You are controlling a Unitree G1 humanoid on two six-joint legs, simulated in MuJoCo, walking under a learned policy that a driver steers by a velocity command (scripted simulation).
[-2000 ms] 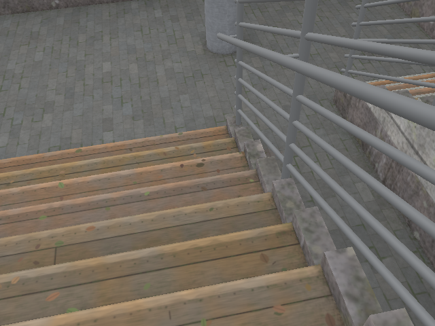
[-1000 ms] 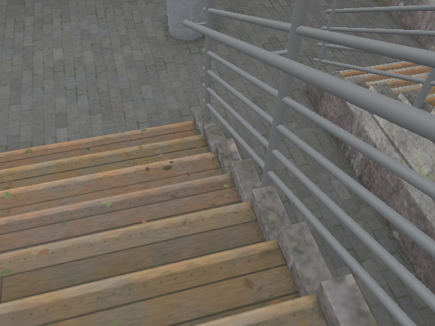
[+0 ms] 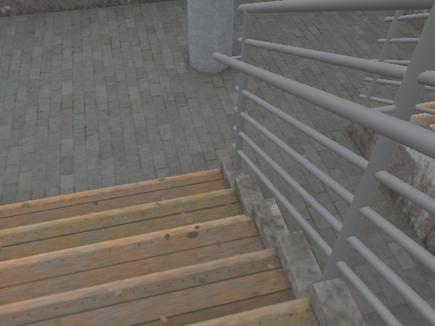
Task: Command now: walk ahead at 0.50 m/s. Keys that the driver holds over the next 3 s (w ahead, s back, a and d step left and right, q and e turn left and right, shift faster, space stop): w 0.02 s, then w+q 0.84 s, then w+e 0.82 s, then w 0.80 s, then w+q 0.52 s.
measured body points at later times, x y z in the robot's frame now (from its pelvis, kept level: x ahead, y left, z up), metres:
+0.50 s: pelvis +0.27 -0.02 -0.15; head +0.28 -0.03 +0.30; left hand +0.13 +0.20 -0.28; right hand +0.40 -0.26 -0.29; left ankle +0.41 +0.16 -0.80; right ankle +0.19 -0.11 -0.84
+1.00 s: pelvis +0.50 +0.08 -0.28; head +0.49 +0.10 +0.17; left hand +0.48 +0.35 -0.42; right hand +0.58 -0.15 -0.42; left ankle +0.47 +0.12 -1.00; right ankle +0.68 -0.02 -0.93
